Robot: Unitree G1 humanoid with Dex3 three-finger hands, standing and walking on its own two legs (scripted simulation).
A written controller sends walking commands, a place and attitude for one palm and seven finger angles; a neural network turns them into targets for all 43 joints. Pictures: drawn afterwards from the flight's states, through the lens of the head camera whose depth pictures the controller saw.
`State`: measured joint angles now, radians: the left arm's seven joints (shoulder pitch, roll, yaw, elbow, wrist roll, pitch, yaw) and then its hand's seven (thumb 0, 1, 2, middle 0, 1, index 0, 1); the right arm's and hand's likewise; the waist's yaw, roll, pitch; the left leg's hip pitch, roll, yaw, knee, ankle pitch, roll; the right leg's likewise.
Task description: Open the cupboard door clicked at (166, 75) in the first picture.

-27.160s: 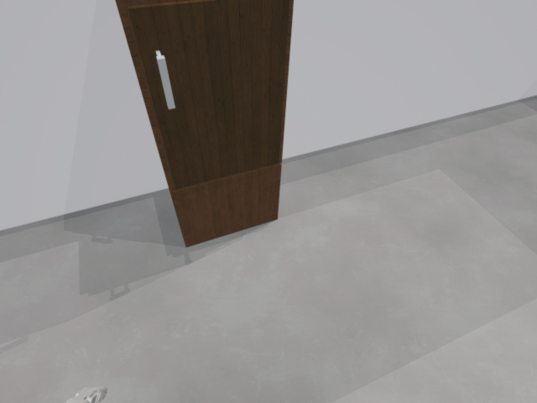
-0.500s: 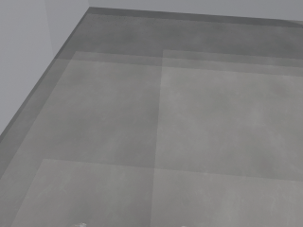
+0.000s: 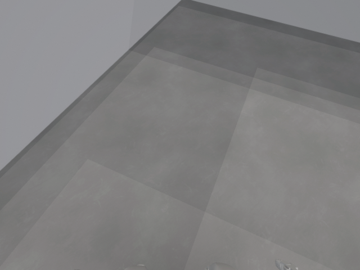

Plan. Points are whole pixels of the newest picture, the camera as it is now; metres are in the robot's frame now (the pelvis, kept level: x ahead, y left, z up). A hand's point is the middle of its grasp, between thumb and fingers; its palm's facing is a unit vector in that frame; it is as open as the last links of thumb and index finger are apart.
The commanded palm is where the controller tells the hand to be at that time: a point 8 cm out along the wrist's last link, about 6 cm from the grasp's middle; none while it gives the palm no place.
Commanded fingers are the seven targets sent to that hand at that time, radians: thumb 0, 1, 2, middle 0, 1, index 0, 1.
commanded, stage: turn to face it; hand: left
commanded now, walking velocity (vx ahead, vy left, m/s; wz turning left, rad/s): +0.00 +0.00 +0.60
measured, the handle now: out of the picture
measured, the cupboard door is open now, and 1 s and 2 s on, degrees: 40 40 40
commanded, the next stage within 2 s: none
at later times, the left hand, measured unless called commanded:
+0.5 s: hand out of the picture +0.01 +0.16 -0.17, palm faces +0.34 -0.92 -0.21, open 7.4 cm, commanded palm none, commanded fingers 0.00 0.90 0.90 -0.20 -0.30 -0.20 -0.30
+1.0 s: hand out of the picture +0.02 +0.14 -0.14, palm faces +0.56 -0.78 -0.29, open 7.4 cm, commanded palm none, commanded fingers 0.00 0.90 0.90 -0.20 -0.30 -0.20 -0.30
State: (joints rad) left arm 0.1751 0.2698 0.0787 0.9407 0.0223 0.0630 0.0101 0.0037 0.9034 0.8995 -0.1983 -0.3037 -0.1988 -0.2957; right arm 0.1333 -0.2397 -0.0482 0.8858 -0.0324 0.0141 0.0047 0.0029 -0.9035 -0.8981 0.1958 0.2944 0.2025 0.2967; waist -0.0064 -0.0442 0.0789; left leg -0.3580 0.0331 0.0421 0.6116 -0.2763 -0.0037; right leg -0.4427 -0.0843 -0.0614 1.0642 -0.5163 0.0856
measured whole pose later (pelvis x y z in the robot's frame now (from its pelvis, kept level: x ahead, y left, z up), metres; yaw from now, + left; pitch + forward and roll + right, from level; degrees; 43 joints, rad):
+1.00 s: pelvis +0.06 -0.08 +0.01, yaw +37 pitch +0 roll +2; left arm 0.17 0.21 0.04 0.86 0.03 0.02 0.02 0.00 0.90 0.90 -0.20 -0.30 -0.20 -0.30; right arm 0.16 -0.27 -0.08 0.93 -0.02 0.08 0.03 0.01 -0.90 -0.90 0.20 0.29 0.20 0.30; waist -0.03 0.00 0.10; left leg -0.48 0.02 0.03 1.09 -0.46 -0.07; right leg -0.24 -0.10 -0.12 0.52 -0.29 0.01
